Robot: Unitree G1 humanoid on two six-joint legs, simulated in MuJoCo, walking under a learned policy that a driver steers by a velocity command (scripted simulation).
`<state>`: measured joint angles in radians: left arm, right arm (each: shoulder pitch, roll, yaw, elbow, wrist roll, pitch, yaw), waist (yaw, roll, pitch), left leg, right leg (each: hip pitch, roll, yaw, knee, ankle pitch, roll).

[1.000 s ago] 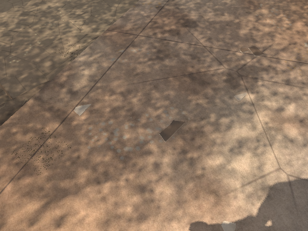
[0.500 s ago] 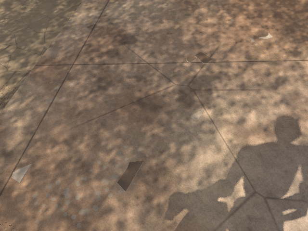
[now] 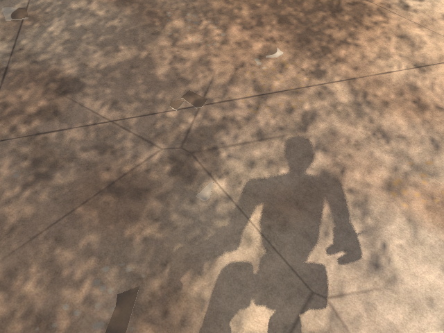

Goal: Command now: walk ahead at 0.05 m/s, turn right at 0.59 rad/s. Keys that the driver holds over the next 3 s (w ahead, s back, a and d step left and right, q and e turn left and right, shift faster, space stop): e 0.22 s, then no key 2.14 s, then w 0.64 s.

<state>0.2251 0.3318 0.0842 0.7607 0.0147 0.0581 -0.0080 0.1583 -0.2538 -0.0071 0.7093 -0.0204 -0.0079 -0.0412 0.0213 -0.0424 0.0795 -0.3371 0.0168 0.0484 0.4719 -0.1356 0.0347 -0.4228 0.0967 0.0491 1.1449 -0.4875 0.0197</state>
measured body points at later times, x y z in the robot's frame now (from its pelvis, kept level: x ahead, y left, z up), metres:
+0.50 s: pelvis -0.01 -0.03 +0.01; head +0.00 -0.06 +0.46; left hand +0.18 +0.20 -0.09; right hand +0.01 -0.32 -0.13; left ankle +0.02 +0.11 -0.68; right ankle -0.02 -0.11 -0.74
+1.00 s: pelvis -0.01 -0.01 +0.01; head -0.01 +0.00 +0.46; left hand +0.09 +0.24 -0.14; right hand +0.00 -0.26 -0.13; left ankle +0.00 +0.09 -0.74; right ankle -0.02 -0.11 -0.74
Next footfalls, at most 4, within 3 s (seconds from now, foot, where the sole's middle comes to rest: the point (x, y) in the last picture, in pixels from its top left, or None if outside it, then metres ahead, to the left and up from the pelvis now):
0.28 right None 0.02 -0.12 -0.77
0.66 left None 0.04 0.09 -0.77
2.70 right None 0.10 -0.15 -0.77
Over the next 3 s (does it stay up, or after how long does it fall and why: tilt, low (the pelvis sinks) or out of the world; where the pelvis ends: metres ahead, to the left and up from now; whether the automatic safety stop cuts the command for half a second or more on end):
stays up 0.19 -0.10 0.00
